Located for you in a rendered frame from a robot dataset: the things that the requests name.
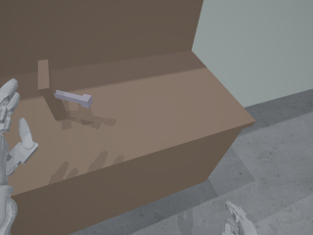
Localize robot right hand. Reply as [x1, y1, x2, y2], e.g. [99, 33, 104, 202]
[222, 201, 258, 235]

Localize counter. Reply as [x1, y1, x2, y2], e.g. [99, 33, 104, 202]
[0, 0, 256, 235]

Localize robot left hand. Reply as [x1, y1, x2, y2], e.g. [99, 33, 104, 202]
[0, 78, 38, 186]

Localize left robot forearm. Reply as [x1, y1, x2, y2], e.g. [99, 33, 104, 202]
[0, 185, 18, 235]

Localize tap lever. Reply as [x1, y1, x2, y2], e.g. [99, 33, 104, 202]
[54, 89, 93, 109]

